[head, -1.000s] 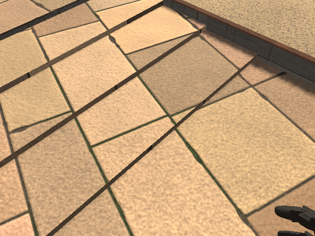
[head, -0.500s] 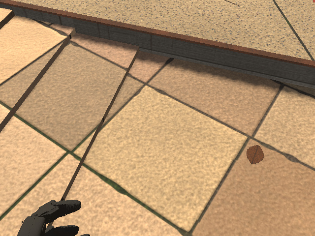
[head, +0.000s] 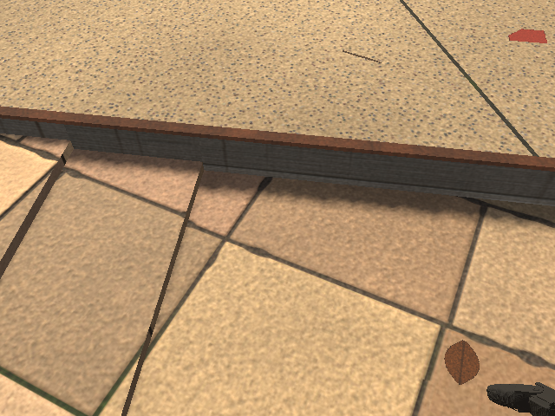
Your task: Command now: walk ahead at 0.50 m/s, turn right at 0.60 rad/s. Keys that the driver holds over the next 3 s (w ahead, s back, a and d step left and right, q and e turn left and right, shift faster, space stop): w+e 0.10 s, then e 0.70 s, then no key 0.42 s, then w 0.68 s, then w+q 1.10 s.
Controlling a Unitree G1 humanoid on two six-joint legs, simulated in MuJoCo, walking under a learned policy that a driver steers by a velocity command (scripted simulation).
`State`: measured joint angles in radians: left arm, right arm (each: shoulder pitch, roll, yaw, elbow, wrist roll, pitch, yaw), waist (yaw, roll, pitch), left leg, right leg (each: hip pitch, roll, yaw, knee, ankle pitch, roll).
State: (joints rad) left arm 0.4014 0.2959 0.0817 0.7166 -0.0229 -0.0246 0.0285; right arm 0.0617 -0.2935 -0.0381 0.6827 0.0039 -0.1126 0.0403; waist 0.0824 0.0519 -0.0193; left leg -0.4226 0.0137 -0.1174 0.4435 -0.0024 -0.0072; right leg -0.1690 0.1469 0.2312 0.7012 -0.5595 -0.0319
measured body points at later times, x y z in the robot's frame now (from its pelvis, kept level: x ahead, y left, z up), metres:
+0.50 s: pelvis +0.21 +0.00 -0.02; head +0.25 -0.02 +0.43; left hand +0.49 +0.18 -0.09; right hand +0.19 -0.30 -0.14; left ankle +0.10 +0.13 -0.72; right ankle +0.29 -0.11 -0.75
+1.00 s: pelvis +0.28 +0.04 -0.01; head +0.31 +0.04 +0.44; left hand +0.57 +0.19 -0.10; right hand +0.24 -0.27 -0.10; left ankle +0.36 +0.12 -0.74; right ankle +0.24 -0.09 -0.69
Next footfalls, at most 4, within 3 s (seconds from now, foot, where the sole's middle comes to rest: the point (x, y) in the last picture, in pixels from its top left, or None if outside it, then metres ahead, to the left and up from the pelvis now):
0.48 right None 0.33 -0.12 -0.78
0.90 left None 0.38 0.08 -0.78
1.22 right None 0.21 -0.09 -0.78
1.92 right None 0.51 -0.31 -0.78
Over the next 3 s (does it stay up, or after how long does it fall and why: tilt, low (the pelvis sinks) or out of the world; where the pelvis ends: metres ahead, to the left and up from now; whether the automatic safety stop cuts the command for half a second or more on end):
stays up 0.95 -0.37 -0.01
